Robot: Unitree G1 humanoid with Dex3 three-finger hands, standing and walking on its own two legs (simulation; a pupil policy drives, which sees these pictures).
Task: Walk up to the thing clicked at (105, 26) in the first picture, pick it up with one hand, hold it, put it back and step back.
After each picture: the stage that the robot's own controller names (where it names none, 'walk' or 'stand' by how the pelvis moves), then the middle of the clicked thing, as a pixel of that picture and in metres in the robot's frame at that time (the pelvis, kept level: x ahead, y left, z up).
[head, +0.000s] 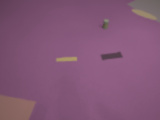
stand; (105, 24) +1.68 -0.33 -0.72
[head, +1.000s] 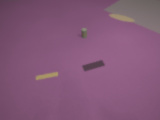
walk; (84, 33) +1.58 +0.05 -0.70
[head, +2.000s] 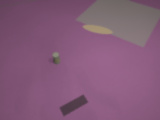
walk; (56, 58) +1.04 +0.28 -0.71
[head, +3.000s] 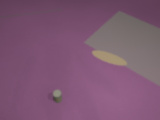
walk; (57, 96) +0.60 +0.20 -0.70
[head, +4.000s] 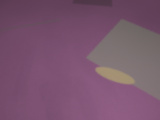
stand; out of the picture +0.36 +0.16 -0.69
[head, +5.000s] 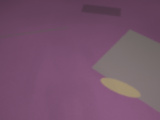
stand; out of the picture +0.31 +0.15 -0.72
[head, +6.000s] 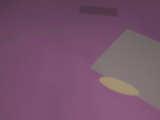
stand; out of the picture +0.33 +0.17 -0.73
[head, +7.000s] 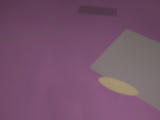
stand; out of the picture +0.33 +0.17 -0.73
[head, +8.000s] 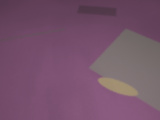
stand; out of the picture +0.32 +0.17 -0.73
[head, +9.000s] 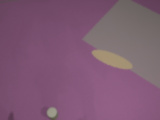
go down; (52, 113) +0.34 +0.16 -0.66
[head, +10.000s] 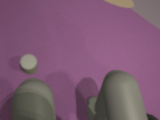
go down; (29, 65) +0.42 +0.17 -0.30
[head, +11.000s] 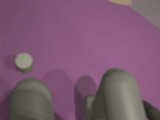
close in; (25, 63) +0.42 +0.17 -0.29
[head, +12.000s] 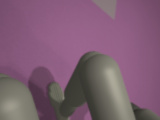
close in; out of the picture +0.42 +0.21 -0.23
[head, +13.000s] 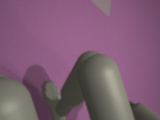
close; out of the picture +0.41 +0.22 -0.23
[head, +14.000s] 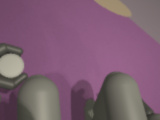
lift; (10, 69) +0.34 +0.23 -0.10
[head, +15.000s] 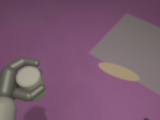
hold; (32, 85) +0.32 +0.17 +0.04
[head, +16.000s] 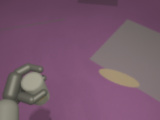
hold; (36, 89) +0.31 +0.16 +0.01
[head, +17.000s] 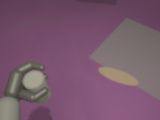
hold; (38, 87) +0.32 +0.16 +0.01
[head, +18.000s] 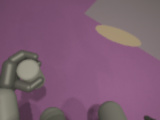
crouch; (32, 75) +0.36 +0.16 -0.06
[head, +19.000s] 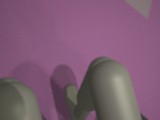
lower; out of the picture +0.43 +0.21 -0.19
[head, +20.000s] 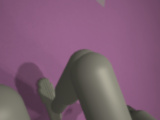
lower; out of the picture +0.44 +0.23 -0.24
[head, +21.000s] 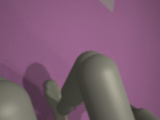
lower; out of the picture +0.43 +0.23 -0.23
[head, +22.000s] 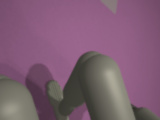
lower; out of the picture +0.42 +0.23 -0.23
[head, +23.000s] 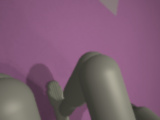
rest; out of the picture +0.42 +0.23 -0.23
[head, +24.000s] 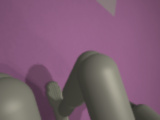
open; out of the picture +0.41 +0.20 -0.23
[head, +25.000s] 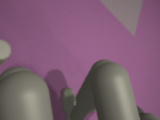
stand; out of the picture +0.41 +0.18 -0.24
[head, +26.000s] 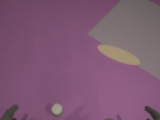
stand; (57, 110) +0.36 +0.13 -0.59
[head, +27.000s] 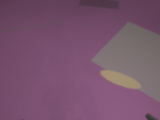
stand; out of the picture +0.34 +0.13 -0.67
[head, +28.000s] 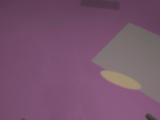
stand; out of the picture +0.34 +0.13 -0.67
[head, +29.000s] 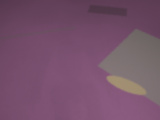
walk; out of the picture +0.35 +0.13 -0.72
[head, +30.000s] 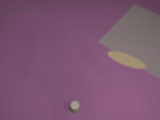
walk; (74, 107) +0.43 +0.05 -0.70
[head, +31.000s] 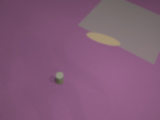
walk; (59, 78) +0.69 +0.11 -0.70
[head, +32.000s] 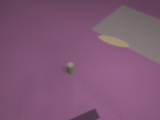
stand; (70, 68) +0.96 +0.12 -0.70
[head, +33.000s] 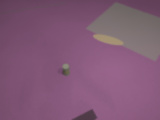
stand; (66, 69) +0.93 +0.15 -0.73
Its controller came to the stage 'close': yes
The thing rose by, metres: 0.73
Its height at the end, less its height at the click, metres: +0.00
